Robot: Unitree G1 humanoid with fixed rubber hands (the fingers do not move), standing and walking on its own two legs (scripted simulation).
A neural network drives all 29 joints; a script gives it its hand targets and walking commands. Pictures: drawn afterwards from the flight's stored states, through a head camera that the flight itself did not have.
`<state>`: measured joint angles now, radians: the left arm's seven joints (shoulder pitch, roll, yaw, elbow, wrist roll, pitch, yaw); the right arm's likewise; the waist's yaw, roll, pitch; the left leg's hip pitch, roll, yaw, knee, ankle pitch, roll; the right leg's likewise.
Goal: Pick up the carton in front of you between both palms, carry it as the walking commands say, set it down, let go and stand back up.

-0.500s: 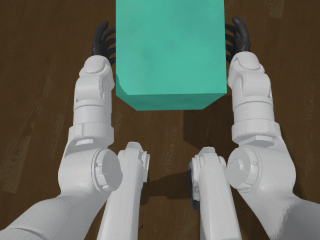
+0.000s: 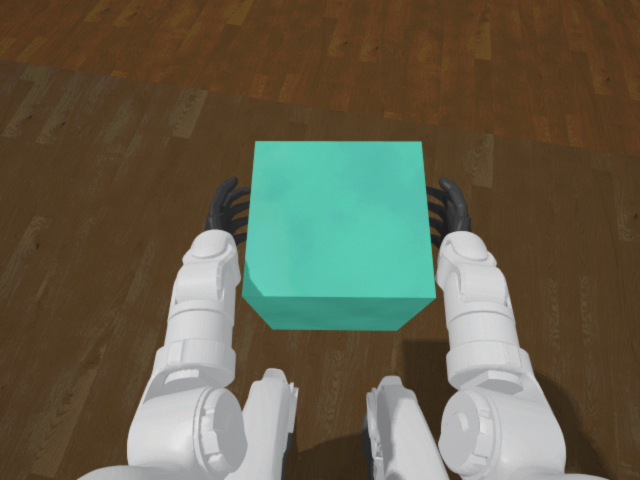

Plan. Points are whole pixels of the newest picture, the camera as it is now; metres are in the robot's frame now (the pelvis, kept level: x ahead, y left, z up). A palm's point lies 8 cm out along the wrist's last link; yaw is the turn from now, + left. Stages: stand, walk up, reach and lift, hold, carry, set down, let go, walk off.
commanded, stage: reach and lift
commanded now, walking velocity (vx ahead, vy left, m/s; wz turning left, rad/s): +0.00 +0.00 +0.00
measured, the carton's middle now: (336, 249) +0.42 +0.01 -0.10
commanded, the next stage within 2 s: hold in 1.70 s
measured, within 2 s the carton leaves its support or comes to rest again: neither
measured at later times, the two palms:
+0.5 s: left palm (182, 214) +0.36 +0.15 +0.12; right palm (519, 223) +0.37 -0.15 +0.12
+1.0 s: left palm (152, 205) +0.34 +0.15 +0.17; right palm (561, 220) +0.34 -0.15 +0.18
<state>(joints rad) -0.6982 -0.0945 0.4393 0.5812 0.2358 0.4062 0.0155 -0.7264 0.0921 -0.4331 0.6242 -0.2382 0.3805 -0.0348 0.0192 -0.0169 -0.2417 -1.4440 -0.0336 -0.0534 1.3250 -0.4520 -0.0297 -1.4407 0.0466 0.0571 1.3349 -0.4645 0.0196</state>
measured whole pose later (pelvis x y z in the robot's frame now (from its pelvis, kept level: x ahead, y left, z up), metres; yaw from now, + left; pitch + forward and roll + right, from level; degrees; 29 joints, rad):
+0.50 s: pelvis +0.05 +0.00 +0.12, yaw +0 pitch +10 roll +0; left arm -0.34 -0.15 0.32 0.45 0.24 0.46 0.00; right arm -0.35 0.16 -0.33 0.46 -0.24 0.44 -0.02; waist 0.01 -0.01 -0.12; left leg -0.58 -0.02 -0.06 0.71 -0.30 -0.01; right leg -0.58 0.02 0.07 0.72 -0.32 0.01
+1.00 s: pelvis +0.04 +0.00 +0.15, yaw +0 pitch -5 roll +0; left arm -0.34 -0.17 0.32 0.38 0.31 0.61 -0.03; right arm -0.35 0.18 -0.34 0.39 -0.31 0.59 0.02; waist 0.00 0.00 0.04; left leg -0.18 -0.02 -0.06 0.47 -0.21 -0.01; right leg -0.18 0.02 0.07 0.48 -0.22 0.01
